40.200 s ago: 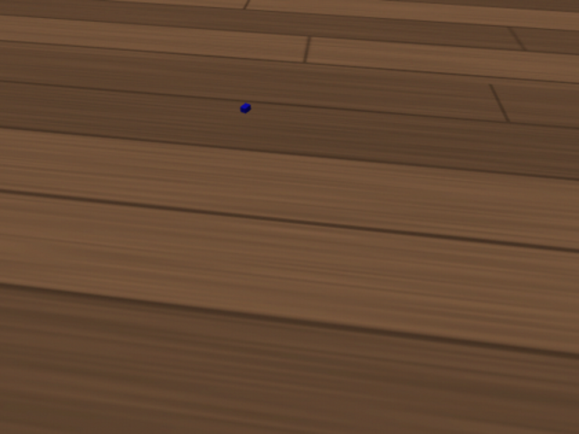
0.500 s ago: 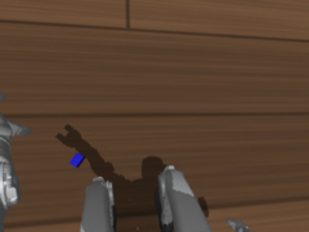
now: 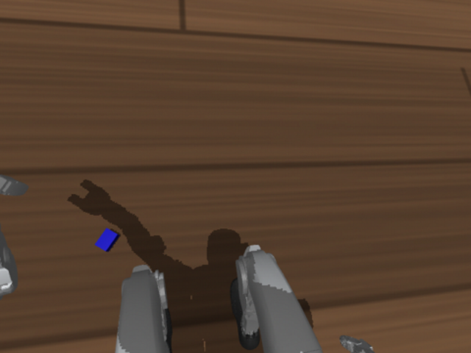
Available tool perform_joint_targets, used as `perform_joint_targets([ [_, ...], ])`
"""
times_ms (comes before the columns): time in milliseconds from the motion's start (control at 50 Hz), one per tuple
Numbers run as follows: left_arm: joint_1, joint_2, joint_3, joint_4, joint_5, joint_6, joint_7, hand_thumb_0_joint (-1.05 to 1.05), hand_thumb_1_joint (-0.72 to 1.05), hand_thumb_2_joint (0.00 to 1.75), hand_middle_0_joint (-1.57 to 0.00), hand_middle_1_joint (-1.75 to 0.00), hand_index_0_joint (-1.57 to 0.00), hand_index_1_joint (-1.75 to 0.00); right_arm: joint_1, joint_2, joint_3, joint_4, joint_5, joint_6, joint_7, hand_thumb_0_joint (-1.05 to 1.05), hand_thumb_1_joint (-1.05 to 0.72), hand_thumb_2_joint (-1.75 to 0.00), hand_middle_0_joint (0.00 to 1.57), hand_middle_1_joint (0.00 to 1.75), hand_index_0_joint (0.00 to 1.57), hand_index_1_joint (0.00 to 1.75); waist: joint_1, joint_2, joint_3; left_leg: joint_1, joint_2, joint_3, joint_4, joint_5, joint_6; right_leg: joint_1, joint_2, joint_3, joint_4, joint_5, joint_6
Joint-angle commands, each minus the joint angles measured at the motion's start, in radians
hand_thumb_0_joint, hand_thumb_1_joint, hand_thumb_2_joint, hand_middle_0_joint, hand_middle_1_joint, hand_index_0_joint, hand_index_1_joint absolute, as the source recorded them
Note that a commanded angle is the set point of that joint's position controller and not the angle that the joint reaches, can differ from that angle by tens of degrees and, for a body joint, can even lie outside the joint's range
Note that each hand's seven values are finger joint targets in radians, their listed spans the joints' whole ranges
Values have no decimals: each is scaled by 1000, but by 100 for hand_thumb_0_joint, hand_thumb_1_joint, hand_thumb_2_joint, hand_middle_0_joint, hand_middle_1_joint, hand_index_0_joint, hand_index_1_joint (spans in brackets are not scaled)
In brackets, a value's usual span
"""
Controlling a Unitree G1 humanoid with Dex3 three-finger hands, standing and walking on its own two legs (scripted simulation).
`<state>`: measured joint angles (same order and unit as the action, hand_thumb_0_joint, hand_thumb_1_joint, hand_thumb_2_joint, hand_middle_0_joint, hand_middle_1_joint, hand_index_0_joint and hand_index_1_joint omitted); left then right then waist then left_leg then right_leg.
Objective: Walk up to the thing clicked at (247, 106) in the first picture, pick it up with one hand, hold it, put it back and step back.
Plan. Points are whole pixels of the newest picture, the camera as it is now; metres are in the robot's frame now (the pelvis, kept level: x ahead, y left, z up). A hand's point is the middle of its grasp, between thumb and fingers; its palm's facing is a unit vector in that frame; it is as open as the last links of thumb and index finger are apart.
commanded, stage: go down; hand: left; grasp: from above
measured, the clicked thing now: (107, 239) +0.37 +0.26 -0.55
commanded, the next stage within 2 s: none
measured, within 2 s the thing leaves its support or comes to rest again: neither
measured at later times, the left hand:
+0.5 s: hand out of the picture +0.46 +0.35 -0.11, palm faces -0.18 -0.52 -0.84, open 13.4 cm
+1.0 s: hand out of the picture +0.46 +0.35 -0.11, palm faces -0.17 -0.50 -0.85, open 12.7 cm
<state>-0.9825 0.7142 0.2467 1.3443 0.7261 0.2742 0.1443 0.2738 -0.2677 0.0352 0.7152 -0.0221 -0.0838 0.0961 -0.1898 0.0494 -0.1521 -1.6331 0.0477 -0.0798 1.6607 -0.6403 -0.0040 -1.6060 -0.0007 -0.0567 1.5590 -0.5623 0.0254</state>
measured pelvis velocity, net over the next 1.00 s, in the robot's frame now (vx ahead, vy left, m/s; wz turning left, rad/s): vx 0.00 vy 0.00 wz -0.01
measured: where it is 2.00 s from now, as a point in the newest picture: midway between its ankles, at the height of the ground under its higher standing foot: (205, 338)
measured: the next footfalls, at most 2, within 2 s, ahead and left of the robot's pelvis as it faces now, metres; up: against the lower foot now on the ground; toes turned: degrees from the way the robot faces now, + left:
none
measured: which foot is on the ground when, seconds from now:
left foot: down 0.00-1.00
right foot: down 0.00-1.00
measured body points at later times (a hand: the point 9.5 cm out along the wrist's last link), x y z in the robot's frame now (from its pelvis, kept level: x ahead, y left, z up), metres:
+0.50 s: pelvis +0.00 +0.00 -0.01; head +0.21 +0.04 +0.38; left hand +0.47 +0.37 -0.06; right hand +0.03 -0.26 -0.13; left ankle +0.04 +0.12 -0.53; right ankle +0.07 -0.14 -0.53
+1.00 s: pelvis +0.00 +0.00 -0.02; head +0.22 +0.04 +0.37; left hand +0.46 +0.37 -0.06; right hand +0.03 -0.27 -0.13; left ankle +0.04 +0.12 -0.53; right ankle +0.07 -0.14 -0.53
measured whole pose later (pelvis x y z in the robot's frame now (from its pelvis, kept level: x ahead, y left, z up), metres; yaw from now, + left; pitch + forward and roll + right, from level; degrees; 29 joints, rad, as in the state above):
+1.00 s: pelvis +0.00 +0.00 -0.02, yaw -1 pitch +36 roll -6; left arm -1.05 0.75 0.25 1.37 0.75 0.37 0.17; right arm 0.25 -0.27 0.05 0.72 -0.02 -0.09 0.11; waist -0.19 0.05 -0.15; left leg -1.71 0.05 -0.08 1.72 -0.66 -0.01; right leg -1.68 0.00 -0.06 1.62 -0.58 0.02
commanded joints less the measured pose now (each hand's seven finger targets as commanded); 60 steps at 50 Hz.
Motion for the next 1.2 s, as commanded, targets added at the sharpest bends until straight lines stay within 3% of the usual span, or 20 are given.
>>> perform_joint_targets([
  [0, -352, 315, -2, -161, 29, -2, 35, 0, -47, 87, -10, -110, -13, -107, 208, -204, -65, -27, 6, -14, -1, 0, -92, -91, 20, 30, 20, 30, 4, 209, -617, 425, -9, 27, -208, 325, 17, 340, 38, -15, -141, 217, -72],
  [120, -382, 314, -7, -136, 35, 13, 37, 0, -43, 84, -11, -109, -15, -105, 206, -209, -63, -22, 6, -14, -6, 0, -92, -91, 20, 30, 20, 30, -14, 227, -591, 426, -4, 8, -210, 287, 11, 283, 38, -23, -129, 180, -72],
  [200, -413, 347, 0, -157, 36, 23, 39, 0, -43, 83, -11, -110, -15, -106, 205, -203, -59, -24, 5, -14, -5, 0, -92, -91, 20, 30, 20, 30, -7, 217, -617, 382, -9, 35, -186, 292, 20, 332, 37, -11, -134, 202, -68],
  [300, -383, 344, 3, -131, 41, 40, 39, 0, -42, 82, -11, -110, -16, -105, 213, -206, -56, -18, 2, -13, -1, 0, -92, -91, 20, 30, 20, 30, -4, 229, -639, 410, -7, 25, -166, 375, 16, 317, 37, -20, -103, 258, -70],
  [360, -424, 331, -12, -145, 41, 44, 35, 0, -41, 81, -12, -109, -17, -105, 209, -200, -57, -27, 6, -11, 4, 0, -92, -91, 20, 30, 20, 30, -14, 225, -601, 378, -6, 25, -180, 297, 18, 301, 40, -18, -119, 196, -69],
  [400, -408, 351, -3, -151, 49, 51, 40, 0, -40, 80, -14, -109, -18, -104, 208, -203, -57, -24, 7, -11, 3, 0, -92, -91, 20, 30, 20, 30, -2, 225, -646, 387, -8, 33, -170, 297, 20, 317, 41, -15, -119, 202, -69],
  [460, -379, 322, -11, -137, 42, 62, 37, 0, -40, 80, -13, -108, -18, -104, 205, -205, -56, -19, 6, -11, 4, 0, -92, -91, 20, 30, 20, 30, -8, 220, -632, 399, -5, 21, -165, 357, 16, 307, 40, -22, -100, 242, -70],
  [520, -408, 345, 1, -170, 41, 64, 40, 0, -39, 80, -14, -107, -18, -102, 212, -208, -59, -20, 4, -9, 5, 0, -92, -91, 20, 30, 20, 30, 4, 256, -649, 455, -1, 9, -169, 396, 9, 272, 40, -27, -89, 241, -74],
  [600, -404, 306, -18, -117, 49, 68, 49, 0, -37, 78, -17, -104, -21, -100, 212, -204, -57, -14, 5, -11, 8, 0, -92, -91, 20, 30, 20, 30, -18, 224, -587, 381, -2, 11, -170, 303, 12, 250, 41, -27, -92, 192, -72],
  [640, -394, 327, -5, -152, 50, 69, 54, 0, -34, 76, -17, -104, -22, -99, 210, -210, -56, -17, 5, -14, 5, 0, -92, -91, 20, 30, 20, 30, 7, 260, -641, 440, -2, 5, -174, 345, 6, 250, 39, -26, -81, 207, -75],
  [680, -411, 348, 2, -172, 56, 76, 58, 0, -33, 75, -19, -103, -24, -98, 206, -209, -55, -26, 8, -13, 6, 0, -92, -91, 20, 30, 20, 30, 12, 251, -678, 444, -5, 19, -167, 352, 11, 289, 41, -23, -90, 222, -73],
  [760, -401, 321, -6, -137, 43, 88, 63, 0, -32, 73, -19, -104, -24, -99, 202, -199, -55, -13, 5, -18, 2, 0, -92, -91, 20, 30, 20, 30, -6, 213, -612, 383, -5, 23, -163, 306, 17, 282, 41, -21, -104, 203, -67],
  [800, -399, 361, 12, -149, 51, 87, 65, 0, -30, 72, -21, -102, -26, -96, 208, -204, -56, -2, 3, -19, 1, 0, -92, -91, 20, 30, 20, 30, 4, 234, -629, 389, -5, 19, -161, 320, 14, 282, 38, -21, -89, 211, -70],
  [880, -407, 313, -15, -139, 43, 89, 60, 0, -28, 70, -23, -99, -28, -94, 199, -198, -58, -13, 6, -22, 4, 0, -92, -91, 20, 30, 20, 30, -12, 207, -613, 358, -6, 33, -152, 306, 20, 294, 42, -17, -103, 212, -66],
  [940, -383, 382, 23, -145, 57, 93, 70, 0, -27, 69, -23, -101, -29, -95, 218, -200, -54, 1, 2, -21, 7, 0, -92, -91, 20, 30, 20, 30, 12, 215, -648, 364, -8, 38, -148, 339, 20, 329, 41, -15, -93, 240, -67],
  [960, -377, 325, -7, -131, 52, 98, 65, 0, -26, 68, -25, -99, -30, -94, 195, -199, -55, -18, 5, -23, 8, 0, -92, -91, 20, 30, 20, 30, 4, 210, -642, 370, -7, 38, -147, 333, 20, 313, 43, -15, -97, 230, -68],
  [980, -392, 307, -18, -143, 49, 98, 63, 0, -25, 68, -25, -100, -30, -94, 199, -195, -56, -13, 4, -25, 8, 0, -92, -91, 20, 30, 20, 30, -5, 212, -637, 369, -7, 42, -143, 342, 23, 323, 43, -14, -106, 244, -65],
  [1100, -413, 334, -1, -132, 56, 103, 86, 0, -24, 67, -26, -98, -31, -93, 200, -209, -58, -1, 0, -29, 9, 0, -92, -91, 20, 30, 20, 30, 1, 231, -643, 405, -3, 21, -143, 349, 13, 268, 42, -23, -77, 227, -72],
  [1140, -425, 330, -3, -117, 58, 104, 93, 0, -23, 66, -27, -97, -32, -92, 191, -208, -56, 1, 1, -32, 7, 0, -92, -91, 20, 30, 20, 30, -7, 226, -587, 372, -3, 11, -153, 291, 10, 237, 40, -25, -74, 185, -72],
  [1180, -431, 338, 1, -141, 58, 109, 97, 0, -20, 64, -29, -95, -35, -90, 193, -215, -57, 1, 1, -33, 6, 0, -92, -91, 20, 30, 20, 30, 5, 260, -635, 416, -2, 10, -157, 310, 5, 235, 39, -26, -68, 191, -73],
])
